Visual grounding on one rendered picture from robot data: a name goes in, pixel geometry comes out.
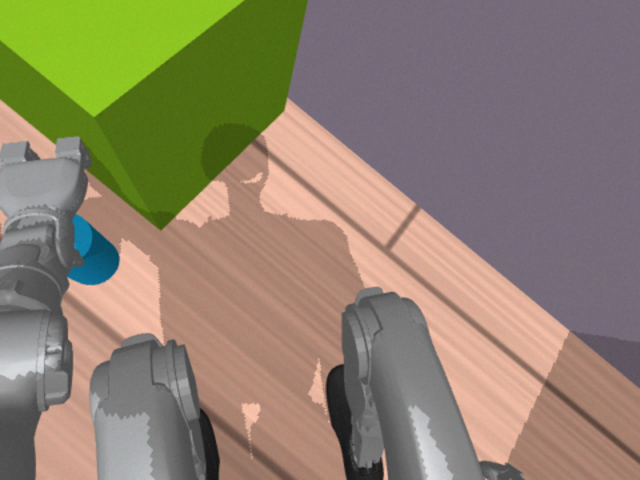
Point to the left robot foot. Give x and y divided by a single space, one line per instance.
210 447

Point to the can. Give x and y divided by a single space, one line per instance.
100 256

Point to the right robot foot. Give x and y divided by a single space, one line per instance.
340 416

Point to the left robot arm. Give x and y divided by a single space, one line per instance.
36 357

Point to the left robot hand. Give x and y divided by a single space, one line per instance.
58 184

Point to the right robot hand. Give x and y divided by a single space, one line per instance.
496 471

